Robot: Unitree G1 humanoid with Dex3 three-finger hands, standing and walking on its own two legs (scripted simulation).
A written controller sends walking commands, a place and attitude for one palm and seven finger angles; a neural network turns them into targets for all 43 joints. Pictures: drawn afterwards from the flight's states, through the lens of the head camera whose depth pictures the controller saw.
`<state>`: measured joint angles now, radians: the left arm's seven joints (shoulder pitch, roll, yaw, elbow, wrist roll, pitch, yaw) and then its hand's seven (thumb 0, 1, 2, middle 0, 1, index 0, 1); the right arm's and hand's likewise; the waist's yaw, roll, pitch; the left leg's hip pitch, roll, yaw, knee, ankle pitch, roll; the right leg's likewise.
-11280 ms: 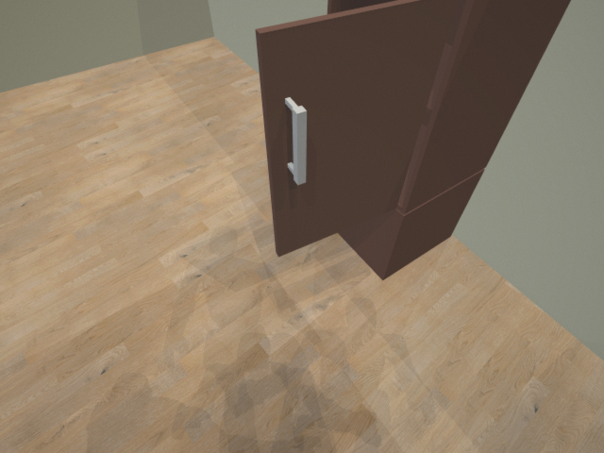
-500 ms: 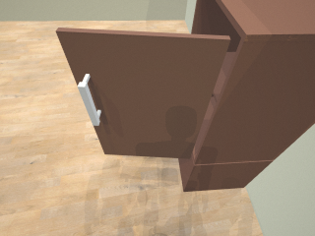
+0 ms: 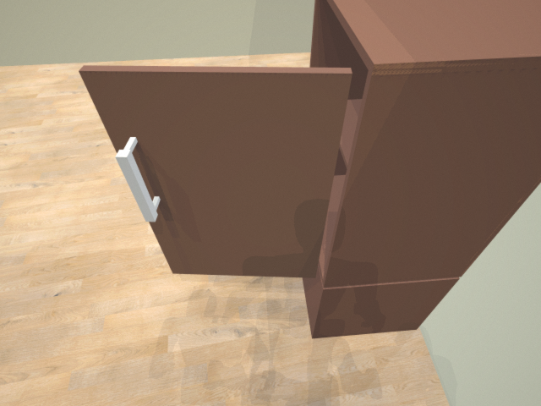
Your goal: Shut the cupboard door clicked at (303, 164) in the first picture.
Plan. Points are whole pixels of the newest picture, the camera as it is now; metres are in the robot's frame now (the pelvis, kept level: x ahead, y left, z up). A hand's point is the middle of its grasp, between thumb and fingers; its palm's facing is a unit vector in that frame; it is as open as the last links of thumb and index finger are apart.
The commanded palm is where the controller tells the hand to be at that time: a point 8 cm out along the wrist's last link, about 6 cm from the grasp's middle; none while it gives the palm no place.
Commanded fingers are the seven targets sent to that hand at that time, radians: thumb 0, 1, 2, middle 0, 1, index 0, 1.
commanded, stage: come to a stop and stand still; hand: left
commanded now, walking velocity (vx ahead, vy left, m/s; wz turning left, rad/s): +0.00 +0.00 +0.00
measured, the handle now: (142, 181) +0.49 +0.26 +0.05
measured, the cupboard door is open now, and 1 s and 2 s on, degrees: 83 83 83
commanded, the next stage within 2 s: look again from close up in 0.28 s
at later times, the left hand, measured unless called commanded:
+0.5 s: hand out of the picture +0.07 +0.23 -0.14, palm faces -0.02 -0.94 -0.34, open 7.4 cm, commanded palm none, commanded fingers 0.00 0.90 0.90 -0.20 -0.30 -0.20 -0.30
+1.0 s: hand out of the picture +0.08 +0.26 -0.15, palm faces -0.02 -0.95 -0.30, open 7.4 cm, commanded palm none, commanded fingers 0.00 0.90 0.90 -0.20 -0.30 -0.20 -0.30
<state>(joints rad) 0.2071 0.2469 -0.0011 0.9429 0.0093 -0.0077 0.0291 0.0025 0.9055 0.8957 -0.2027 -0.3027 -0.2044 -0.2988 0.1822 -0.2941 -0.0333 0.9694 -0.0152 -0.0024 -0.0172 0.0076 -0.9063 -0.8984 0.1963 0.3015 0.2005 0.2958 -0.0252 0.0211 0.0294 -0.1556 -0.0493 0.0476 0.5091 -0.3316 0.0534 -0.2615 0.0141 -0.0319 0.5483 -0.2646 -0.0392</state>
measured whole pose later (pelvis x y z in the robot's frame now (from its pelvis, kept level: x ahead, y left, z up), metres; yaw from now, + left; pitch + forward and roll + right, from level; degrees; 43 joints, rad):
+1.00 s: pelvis +0.00 +0.02 +0.01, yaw +0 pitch -2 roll +0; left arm 0.13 0.32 -0.02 1.07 0.01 0.00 0.02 0.00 0.90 0.90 -0.20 -0.30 -0.21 -0.30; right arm 0.10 -0.32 0.01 1.13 -0.01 -0.01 0.01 0.00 -0.90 -0.90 0.20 0.30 0.20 0.30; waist 0.00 -0.02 0.04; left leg -0.07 -0.07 0.04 0.34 -0.24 0.08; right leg -0.17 0.00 -0.03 0.36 -0.16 0.00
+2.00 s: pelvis +0.00 +0.04 +0.00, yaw +0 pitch -3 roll +1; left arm 0.27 0.19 -0.03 1.08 0.00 0.01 0.04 0.00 0.91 0.90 -0.20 -0.30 -0.20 -0.30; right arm 0.23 -0.22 0.03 1.00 -0.01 0.00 -0.02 0.00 -0.90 -0.90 0.19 0.30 0.20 0.30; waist 0.01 0.06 0.02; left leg -0.09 -0.11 0.06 0.42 -0.28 0.11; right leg -0.20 -0.03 0.01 0.52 -0.27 0.01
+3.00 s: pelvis +0.00 -0.04 +0.01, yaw +0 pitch -1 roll +1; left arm 0.30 0.14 -0.02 1.12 0.00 -0.02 0.04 0.01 0.92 0.90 -0.20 -0.30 -0.20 -0.30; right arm 0.31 -0.14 0.02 1.13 -0.01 -0.02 -0.03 0.00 -0.90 -0.90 0.19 0.30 0.20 0.30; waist 0.00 0.02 0.04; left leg -0.10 0.00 0.03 0.37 -0.26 0.00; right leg -0.17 0.08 -0.03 0.38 -0.20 -0.09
